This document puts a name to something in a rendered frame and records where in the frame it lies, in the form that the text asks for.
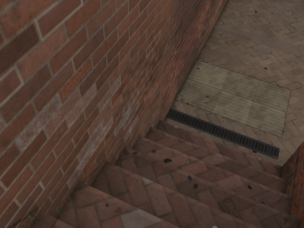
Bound stairs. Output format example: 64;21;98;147
29;120;300;228

